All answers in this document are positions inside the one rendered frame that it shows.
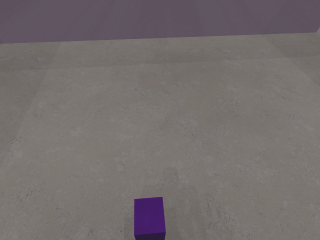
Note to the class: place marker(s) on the carton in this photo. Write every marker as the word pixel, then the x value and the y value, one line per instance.
pixel 149 219

